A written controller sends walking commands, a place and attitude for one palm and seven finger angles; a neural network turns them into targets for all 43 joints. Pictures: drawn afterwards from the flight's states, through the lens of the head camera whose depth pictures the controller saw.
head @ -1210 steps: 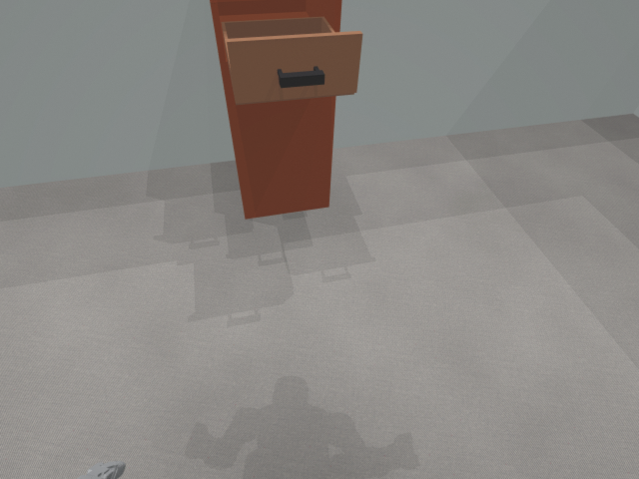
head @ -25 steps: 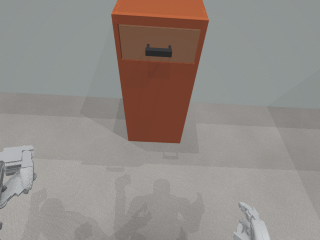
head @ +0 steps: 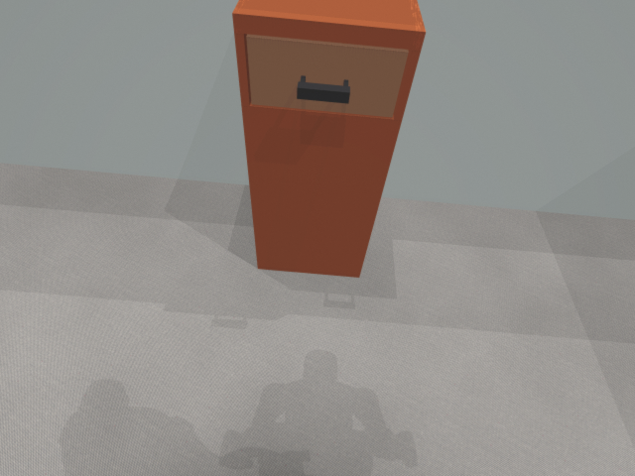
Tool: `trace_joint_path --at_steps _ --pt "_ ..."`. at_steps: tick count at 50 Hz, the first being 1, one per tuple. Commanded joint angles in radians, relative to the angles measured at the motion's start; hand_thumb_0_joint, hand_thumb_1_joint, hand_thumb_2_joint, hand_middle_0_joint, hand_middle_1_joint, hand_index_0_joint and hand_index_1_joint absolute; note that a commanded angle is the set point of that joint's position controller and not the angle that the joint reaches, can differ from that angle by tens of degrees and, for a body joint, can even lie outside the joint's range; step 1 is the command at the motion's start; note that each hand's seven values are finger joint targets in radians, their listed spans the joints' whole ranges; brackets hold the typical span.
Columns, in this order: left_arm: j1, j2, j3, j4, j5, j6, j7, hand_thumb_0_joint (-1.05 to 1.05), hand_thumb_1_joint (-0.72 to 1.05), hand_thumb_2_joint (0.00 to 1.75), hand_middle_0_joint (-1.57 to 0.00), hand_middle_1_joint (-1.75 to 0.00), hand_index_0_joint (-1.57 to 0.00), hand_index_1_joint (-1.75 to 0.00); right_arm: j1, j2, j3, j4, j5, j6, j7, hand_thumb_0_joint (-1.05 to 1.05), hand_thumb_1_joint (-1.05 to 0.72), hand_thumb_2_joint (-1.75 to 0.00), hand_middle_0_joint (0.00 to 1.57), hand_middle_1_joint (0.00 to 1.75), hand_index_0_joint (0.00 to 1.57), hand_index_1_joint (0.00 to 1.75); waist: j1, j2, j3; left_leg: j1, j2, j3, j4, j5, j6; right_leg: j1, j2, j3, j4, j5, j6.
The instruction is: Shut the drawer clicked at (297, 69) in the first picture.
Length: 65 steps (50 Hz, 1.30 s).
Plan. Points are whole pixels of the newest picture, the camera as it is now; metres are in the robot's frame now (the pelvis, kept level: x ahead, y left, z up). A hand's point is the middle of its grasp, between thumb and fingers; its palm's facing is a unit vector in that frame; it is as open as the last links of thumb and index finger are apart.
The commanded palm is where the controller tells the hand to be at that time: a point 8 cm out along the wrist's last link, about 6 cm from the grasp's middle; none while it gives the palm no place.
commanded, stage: let the arm hang, fingers relaxed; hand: left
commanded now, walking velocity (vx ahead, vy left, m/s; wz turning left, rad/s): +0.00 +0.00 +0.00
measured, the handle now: (324, 87) +0.87 +0.03 +0.02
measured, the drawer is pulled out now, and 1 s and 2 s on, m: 0.00 0.00 0.00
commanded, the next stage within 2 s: look to check the result in 0.76 s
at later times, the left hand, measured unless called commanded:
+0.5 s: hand out of the picture +0.03 +0.18 -0.16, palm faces +0.01 -0.97 -0.24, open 7.2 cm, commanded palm none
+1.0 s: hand out of the picture +0.02 +0.14 -0.17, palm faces +0.03 -0.98 -0.20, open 7.4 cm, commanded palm none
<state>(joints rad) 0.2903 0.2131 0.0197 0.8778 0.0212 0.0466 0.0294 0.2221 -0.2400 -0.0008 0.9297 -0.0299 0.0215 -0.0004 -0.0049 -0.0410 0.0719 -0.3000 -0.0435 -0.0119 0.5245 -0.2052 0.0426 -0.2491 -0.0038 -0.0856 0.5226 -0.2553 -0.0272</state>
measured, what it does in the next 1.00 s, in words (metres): stands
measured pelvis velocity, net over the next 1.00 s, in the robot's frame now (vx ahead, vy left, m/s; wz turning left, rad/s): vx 0.02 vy -0.03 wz -0.01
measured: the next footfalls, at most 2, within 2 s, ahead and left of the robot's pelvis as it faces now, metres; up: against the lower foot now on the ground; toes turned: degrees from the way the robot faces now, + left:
none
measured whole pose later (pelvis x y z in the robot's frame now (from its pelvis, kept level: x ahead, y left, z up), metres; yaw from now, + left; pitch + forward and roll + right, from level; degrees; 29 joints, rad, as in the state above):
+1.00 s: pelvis +0.02 -0.03 +0.01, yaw -1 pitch -2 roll +0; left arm 0.26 0.14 0.01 1.17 0.00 -0.01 0.04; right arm 0.27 -0.14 0.00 1.15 -0.02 0.01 -0.04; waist -0.01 0.02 0.07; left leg -0.18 -0.01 -0.02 0.40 -0.18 0.00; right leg -0.14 0.04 -0.08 0.39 -0.23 -0.06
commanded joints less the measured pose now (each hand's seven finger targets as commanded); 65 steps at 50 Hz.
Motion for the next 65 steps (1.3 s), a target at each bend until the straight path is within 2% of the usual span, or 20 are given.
trace_joint_path --at_steps 1,2,6,11,13,19,23,27,30,31,33,36,39,42,44,45,57,60,65 --pt "0.009 0.153 0.031 0.023 -0.005 -0.05 -0.016 0.0 0.9 0.9 -0.68 -0.82 -0.68 -0.82 -0.017 -0.104 -0.032 -0.03 0.006 -0.018 -0.016 0.0 -0.9 -0.9 0.2 0.3 0.2 0.3 0.009 0.199 -0.078 -0.009 0.109 -0.161 -0.195 -0.157 0.015 0.066 -0.094 0.147 -0.173 -0.121 -0.049" --pt "0.01 0.155 0.028 0.049 -0.007 -0.051 -0.018 0.0 0.9 0.9 -0.64 -0.78 -0.64 -0.78 -0.005 -0.104 -0.032 -0.015 0.006 -0.016 -0.017 0.0 -0.9 -0.9 0.2 0.3 0.2 0.3 0.01 0.192 -0.084 0.002 0.106 -0.152 -0.191 -0.159 0.014 0.063 -0.099 0.149 -0.184 -0.128 -0.052" --pt "-0.011 0.151 0.019 0.122 -0.012 -0.057 -0.017 0.0 0.9 0.9 -0.48 -0.6 -0.48 -0.6 0.05 -0.101 -0.034 0.046 0.012 -0.016 -0.022 0.0 -0.9 -0.9 0.2 0.3 0.2 0.3 -0.003 0.075 -0.057 0.049 0.114 -0.136 -0.175 -0.073 0.012 0.032 -0.11 0.142 -0.217 -0.113 -0.056" --pt "-0.002 0.134 0.009 0.194 -0.015 -0.058 -0.01 0.0 0.9 0.9 -0.28 -0.39 -0.28 -0.39 0.079 -0.083 -0.027 0.108 0.015 -0.018 -0.027 0.0 -0.9 -0.9 0.2 0.3 0.2 0.3 -0.001 0.039 -0.013 0.069 0.126 -0.132 -0.19 -0.001 0.014 0.025 -0.108 0.126 -0.22 -0.07 -0.051" --pt "0.001 0.127 0.008 0.215 -0.016 -0.056 -0.008 0.0 0.9 0.9 -0.2 -0.3 -0.2 -0.3 0.085 -0.077 -0.026 0.126 0.014 -0.017 -0.028 0.0 -0.9 -0.9 0.2 0.3 0.2 0.3 0.0 0.039 0.004 0.067 0.126 -0.131 -0.201 -0.017 0.012 0.019 -0.105 0.126 -0.224 -0.087 -0.049" --pt "-0.001 0.104 0.006 0.239 -0.015 -0.053 -0.002 0.0 0.9 0.9 -0.2 -0.3 -0.2 -0.3 0.096 -0.045 -0.021 0.161 0.011 -0.015 -0.029 0.0 -0.9 -0.9 0.2 0.3 0.2 0.3 0.001 0.037 0.027 0.057 0.123 -0.124 -0.219 -0.036 0.01 0.019 -0.1 0.125 -0.223 -0.097 -0.041" --pt "-0.002 0.084 0.006 0.243 -0.015 -0.056 0.0 0.0 0.9 0.9 -0.2 -0.3 -0.2 -0.3 0.099 -0.018 -0.016 0.172 0.01 -0.017 -0.03 0.0 -0.9 -0.9 0.2 0.3 0.2 0.3 0.001 0.039 0.031 0.063 0.117 -0.103 -0.208 0.011 0.004 0.02 -0.104 0.129 -0.225 -0.076 -0.039" --pt "0.0 0.063 0.006 0.245 -0.016 -0.061 0.004 0.0 0.9 0.9 -0.2 -0.3 -0.2 -0.3 0.1 0.001 -0.013 0.183 0.011 -0.024 -0.034 0.0 -0.9 -0.9 0.2 0.3 0.2 0.3 0.002 0.049 -0.008 0.089 0.122 -0.099 -0.196 0.097 0.002 0.057 -0.105 0.124 -0.211 0.013 -0.036" --pt "0.004 0.059 0.008 0.244 -0.015 -0.063 0.007 0.0 0.9 0.9 -0.2 -0.3 -0.2 -0.3 0.1 0.004 -0.016 0.184 0.013 -0.024 -0.036 0.0 -0.9 -0.9 0.2 0.3 0.2 0.3 0.004 0.043 -0.006 0.093 0.123 -0.09 -0.189 0.118 -0.001 0.065 -0.108 0.123 -0.217 0.04 -0.034" --pt "-0.003 0.053 0.007 0.247 -0.016 -0.063 0.007 0.0 0.9 0.9 -0.2 -0.3 -0.2 -0.3 0.1 0.013 -0.014 0.188 0.013 -0.023 -0.036 0.0 -0.9 -0.9 0.2 0.3 0.2 0.3 0.001 0.038 0.014 0.087 0.12 -0.085 -0.189 0.112 -0.004 0.057 -0.109 0.123 -0.222 0.032 -0.034" --pt "0.006 0.048 0.007 0.252 -0.017 -0.063 0.008 0.0 0.9 0.9 -0.2 -0.3 -0.2 -0.3 0.102 0.019 -0.014 0.191 0.011 -0.021 -0.038 0.0 -0.9 -0.9 0.2 0.3 0.2 0.3 0.003 0.065 0.012 0.095 0.117 -0.077 -0.184 0.109 -0.006 0.057 -0.111 0.131 -0.231 0.03 -0.035" --pt "0.001 0.052 0.011 0.25 -0.017 -0.065 0.008 0.0 0.9 0.9 -0.2 -0.3 -0.2 -0.3 0.111 0.018 -0.015 0.192 0.012 -0.021 -0.039 0.0 -0.9 -0.9 0.2 0.3 0.2 0.3 -0.002 0.053 0.014 0.093 0.118 -0.076 -0.179 0.111 -0.007 0.061 -0.111 0.13 -0.237 0.03 -0.037" --pt "0.008 0.044 0.011 0.252 -0.018 -0.067 0.008 0.0 0.9 0.9 -0.2 -0.3 -0.2 -0.3 0.113 0.015 -0.016 0.194 0.012 -0.025 -0.042 0.0 -0.9 -0.9 0.2 0.3 0.2 0.3 -0.001 0.06 -0.02 0.115 0.123 -0.073 -0.176 0.141 -0.007 0.085 -0.11 0.125 -0.225 0.082 -0.038" --pt "0.011 0.04 0.01 0.254 -0.018 -0.065 0.01 0.0 0.9 0.9 -0.2 -0.3 -0.2 -0.3 0.114 0.021 -0.015 0.197 0.014 -0.022 -0.043 0.0 -0.9 -0.9 0.2 0.3 0.2 0.3 -0.001 0.065 0.009 0.107 0.123 -0.072 -0.175 0.125 -0.009 0.072 -0.11 0.126 -0.234 0.07 -0.038" --pt "0.018 0.039 0.01 0.257 -0.018 -0.066 0.01 0.0 0.9 0.9 -0.2 -0.3 -0.2 -0.3 0.117 0.02 -0.015 0.198 0.013 -0.022 -0.044 0.0 -0.9 -0.9 0.2 0.3 0.2 0.3 -0.002 0.059 0.003 0.111 0.123 -0.071 -0.175 0.127 -0.008 0.077 -0.108 0.129 -0.236 0.07 -0.038" --pt "0.026 0.042 0.011 0.257 -0.017 -0.067 0.012 0.0 0.9 0.9 -0.2 -0.3 -0.2 -0.3 0.116 0.016 -0.018 0.195 0.015 -0.022 -0.044 0.0 -0.9 -0.9 0.2 0.3 0.2 0.3 0.0 0.037 -0.006 0.122 0.123 -0.069 -0.165 0.137 -0.008 0.078 -0.109 0.128 -0.236 0.086 -0.036" --pt "0.03 0.032 0.009 0.263 -0.018 -0.066 0.013 0.0 0.9 0.9 -0.2 -0.3 -0.2 -0.3 0.123 0.023 -0.016 0.201 0.013 -0.018 -0.046 0.0 -0.9 -0.9 0.2 0.3 0.2 0.3 -0.006 0.054 0.025 0.125 0.125 -0.065 -0.167 0.109 -0.011 0.054 -0.106 0.134 -0.254 0.04 -0.037" --pt "0.036 0.035 0.01 0.261 -0.017 -0.068 0.014 0.0 0.9 0.9 -0.2 -0.3 -0.2 -0.3 0.121 0.018 -0.019 0.199 0.015 -0.02 -0.047 0.0 -0.9 -0.9 0.2 0.3 0.2 0.3 -0.003 0.049 0.014 0.129 0.127 -0.06 -0.162 0.126 -0.012 0.067 -0.106 0.13 -0.246 0.084 -0.033" --pt "0.038 0.033 0.011 0.262 -0.017 -0.068 0.014 0.0 0.9 0.9 -0.2 -0.3 -0.2 -0.3 0.118 0.019 -0.02 0.2 0.014 -0.019 -0.047 0.0 -0.9 -0.9 0.2 0.3 0.2 0.3 -0.001 0.049 0.024 0.127 0.126 -0.057 -0.164 0.114 -0.013 0.061 -0.103 0.137 -0.252 0.075 -0.031"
